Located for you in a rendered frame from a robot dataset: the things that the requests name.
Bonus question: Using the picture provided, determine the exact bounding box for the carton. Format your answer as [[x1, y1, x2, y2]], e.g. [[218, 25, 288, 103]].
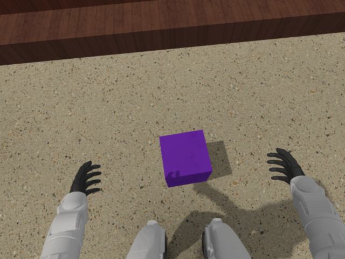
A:
[[159, 130, 212, 187]]

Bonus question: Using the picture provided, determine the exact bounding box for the left robot hand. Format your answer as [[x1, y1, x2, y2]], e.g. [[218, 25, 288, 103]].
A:
[[69, 161, 101, 196]]

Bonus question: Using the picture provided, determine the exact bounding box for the robot left forearm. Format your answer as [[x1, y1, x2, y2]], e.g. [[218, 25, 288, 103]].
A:
[[40, 192, 88, 259]]

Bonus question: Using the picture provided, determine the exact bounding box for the robot right forearm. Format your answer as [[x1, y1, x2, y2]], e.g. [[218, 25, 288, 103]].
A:
[[290, 175, 345, 259]]

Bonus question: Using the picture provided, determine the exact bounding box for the robot right shin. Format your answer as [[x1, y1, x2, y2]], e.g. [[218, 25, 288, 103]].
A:
[[207, 218, 222, 259]]

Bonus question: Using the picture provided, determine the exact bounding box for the right robot thigh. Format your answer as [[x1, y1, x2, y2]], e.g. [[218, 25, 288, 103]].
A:
[[204, 222, 251, 259]]

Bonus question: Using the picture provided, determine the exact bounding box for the right robot hand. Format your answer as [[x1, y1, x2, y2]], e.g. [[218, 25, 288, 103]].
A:
[[267, 148, 305, 185]]

